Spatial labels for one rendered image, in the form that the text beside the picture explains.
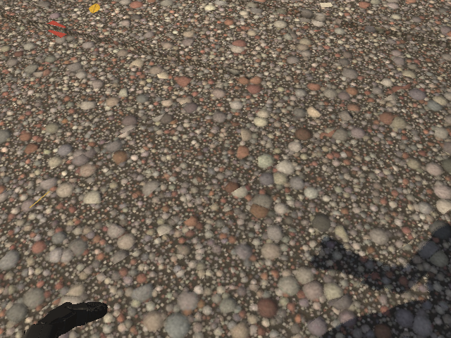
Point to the robot left hand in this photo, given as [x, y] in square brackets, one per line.
[64, 318]

